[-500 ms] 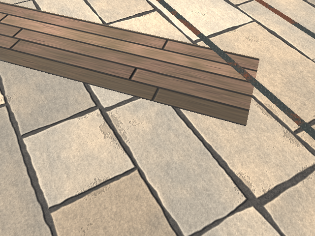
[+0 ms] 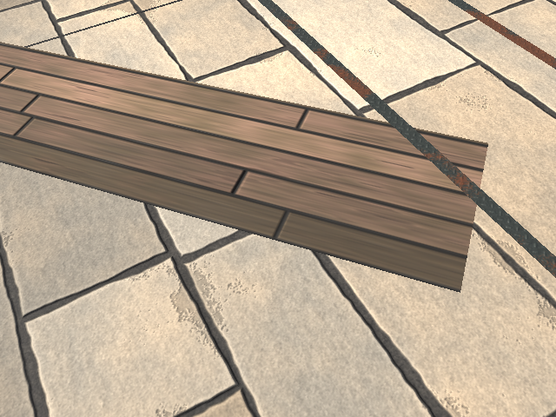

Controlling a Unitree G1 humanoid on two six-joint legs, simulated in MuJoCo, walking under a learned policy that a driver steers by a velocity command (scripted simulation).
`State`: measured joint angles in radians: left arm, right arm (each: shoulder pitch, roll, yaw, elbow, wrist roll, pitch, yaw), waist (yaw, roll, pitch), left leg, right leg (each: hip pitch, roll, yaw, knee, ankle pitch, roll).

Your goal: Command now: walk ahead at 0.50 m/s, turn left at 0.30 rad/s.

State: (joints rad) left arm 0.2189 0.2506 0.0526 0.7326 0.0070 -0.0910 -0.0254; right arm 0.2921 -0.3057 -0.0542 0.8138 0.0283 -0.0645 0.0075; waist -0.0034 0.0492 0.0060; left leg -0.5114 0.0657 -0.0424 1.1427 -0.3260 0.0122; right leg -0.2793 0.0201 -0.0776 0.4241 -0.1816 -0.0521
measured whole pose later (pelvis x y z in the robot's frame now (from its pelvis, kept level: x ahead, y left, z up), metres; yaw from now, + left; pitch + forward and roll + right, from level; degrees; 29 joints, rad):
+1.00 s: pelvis +0.36 +0.06 +0.00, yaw +35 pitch +2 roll +0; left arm 0.14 0.26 0.05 0.69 0.02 -0.02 0.02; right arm 0.17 -0.35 -0.09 0.62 0.02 0.06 -0.03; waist 0.00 0.04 0.03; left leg -0.52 -0.10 -0.11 1.13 -0.50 -0.06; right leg -0.33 -0.01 0.01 0.49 -0.20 0.00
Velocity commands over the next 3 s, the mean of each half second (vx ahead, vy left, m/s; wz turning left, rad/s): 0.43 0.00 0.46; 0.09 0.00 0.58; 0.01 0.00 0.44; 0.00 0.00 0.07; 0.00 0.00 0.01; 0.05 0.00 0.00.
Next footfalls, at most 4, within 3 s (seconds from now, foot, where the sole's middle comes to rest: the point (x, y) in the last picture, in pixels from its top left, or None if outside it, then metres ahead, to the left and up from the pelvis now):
0.38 left None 0.34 0.17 -0.78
0.86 right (305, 415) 0.49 0.00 -0.78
1.26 left None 0.29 0.19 -0.78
1.64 right None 0.46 0.02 -0.78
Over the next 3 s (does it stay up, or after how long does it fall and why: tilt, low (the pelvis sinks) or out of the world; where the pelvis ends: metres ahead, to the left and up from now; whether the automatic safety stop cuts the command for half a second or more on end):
stays up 0.36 0.09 -0.01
